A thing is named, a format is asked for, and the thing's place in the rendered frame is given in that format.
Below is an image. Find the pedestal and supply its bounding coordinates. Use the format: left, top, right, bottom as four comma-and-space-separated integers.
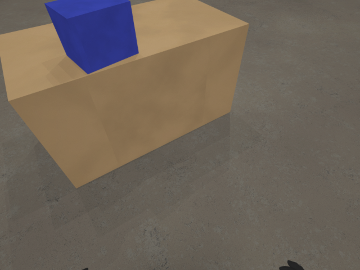
0, 0, 249, 188

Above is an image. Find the carton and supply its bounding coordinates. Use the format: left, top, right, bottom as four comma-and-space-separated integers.
45, 0, 139, 74

